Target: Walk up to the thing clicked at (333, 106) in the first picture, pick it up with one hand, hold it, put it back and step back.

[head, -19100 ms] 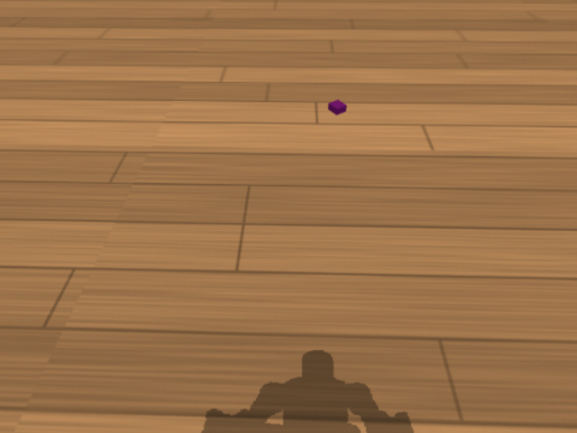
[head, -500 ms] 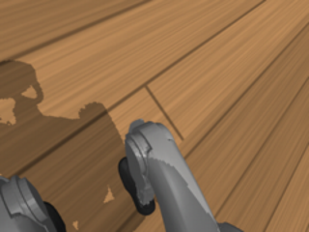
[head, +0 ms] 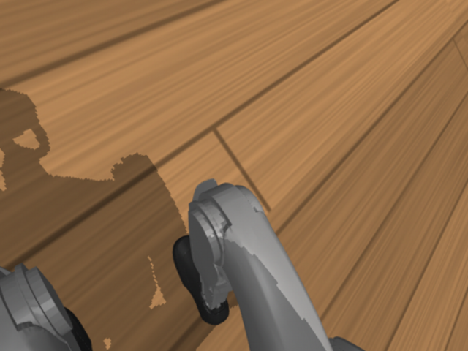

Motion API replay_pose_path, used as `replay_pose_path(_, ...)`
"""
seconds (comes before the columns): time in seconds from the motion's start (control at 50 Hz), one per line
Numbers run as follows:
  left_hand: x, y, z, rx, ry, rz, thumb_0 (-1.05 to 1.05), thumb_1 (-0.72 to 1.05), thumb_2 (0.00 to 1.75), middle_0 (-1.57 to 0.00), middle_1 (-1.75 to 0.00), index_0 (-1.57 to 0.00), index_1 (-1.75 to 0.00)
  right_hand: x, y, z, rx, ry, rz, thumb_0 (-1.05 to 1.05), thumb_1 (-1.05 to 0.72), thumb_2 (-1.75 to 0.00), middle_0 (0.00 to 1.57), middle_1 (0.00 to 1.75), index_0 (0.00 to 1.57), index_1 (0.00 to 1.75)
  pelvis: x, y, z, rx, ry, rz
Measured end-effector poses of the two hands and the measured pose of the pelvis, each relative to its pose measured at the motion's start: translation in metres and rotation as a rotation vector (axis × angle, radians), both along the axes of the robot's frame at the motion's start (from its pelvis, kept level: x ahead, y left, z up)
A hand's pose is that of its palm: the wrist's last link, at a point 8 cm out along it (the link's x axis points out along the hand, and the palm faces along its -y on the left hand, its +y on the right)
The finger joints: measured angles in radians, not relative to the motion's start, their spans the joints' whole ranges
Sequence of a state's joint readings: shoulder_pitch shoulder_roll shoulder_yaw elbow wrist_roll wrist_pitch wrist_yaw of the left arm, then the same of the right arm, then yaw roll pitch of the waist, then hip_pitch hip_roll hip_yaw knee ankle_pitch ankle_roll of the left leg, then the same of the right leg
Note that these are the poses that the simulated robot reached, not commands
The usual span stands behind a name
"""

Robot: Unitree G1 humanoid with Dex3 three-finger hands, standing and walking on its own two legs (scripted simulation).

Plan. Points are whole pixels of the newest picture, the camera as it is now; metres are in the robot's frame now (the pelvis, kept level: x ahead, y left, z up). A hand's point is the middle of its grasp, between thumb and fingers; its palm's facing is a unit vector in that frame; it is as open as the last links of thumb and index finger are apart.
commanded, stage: rest palm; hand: left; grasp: from above
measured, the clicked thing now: out of the picture +0.42 +0.32 -0.29
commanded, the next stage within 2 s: close in 0.34 s
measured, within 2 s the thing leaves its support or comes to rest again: leaves its support in 1.96 s
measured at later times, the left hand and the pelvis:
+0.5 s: hand out of the picture +0.42 +0.32 -0.25, palm faces -0.16 -0.40 -0.90, open 14.0 cm; pelvis +0.00 +0.00 +0.00, yaw +0 degrees
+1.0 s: hand out of the picture +0.43 +0.30 -0.25, palm faces -0.15 -0.42 -0.90, open 12.4 cm; pelvis +0.00 +0.00 +0.01, yaw +0 degrees
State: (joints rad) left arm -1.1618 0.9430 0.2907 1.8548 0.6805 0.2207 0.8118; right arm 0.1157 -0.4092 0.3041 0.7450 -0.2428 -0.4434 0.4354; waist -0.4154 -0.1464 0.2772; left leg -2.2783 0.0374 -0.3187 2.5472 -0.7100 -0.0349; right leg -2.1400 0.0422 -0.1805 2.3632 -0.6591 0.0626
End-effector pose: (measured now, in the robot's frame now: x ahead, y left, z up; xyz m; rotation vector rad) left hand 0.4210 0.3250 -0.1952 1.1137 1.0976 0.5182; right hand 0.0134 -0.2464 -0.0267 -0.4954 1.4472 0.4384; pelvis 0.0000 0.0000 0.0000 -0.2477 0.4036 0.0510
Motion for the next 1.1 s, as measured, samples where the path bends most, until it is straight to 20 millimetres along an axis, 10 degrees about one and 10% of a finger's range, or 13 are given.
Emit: replay_pose_path(1.1,0.006,-0.017,0.004,-0.01,-0.011,0.033,0.0,-0.23,0.79,-0.4,-0.76,-0.39,-0.8,-0.018,0.0,0.011,-0.013,0.016,-0.03,0.0,-0.89,-0.89,0.2,0.3,0.19,0.3,-0.003,0.0,0.006,-0.003,-0.014,-0.002)
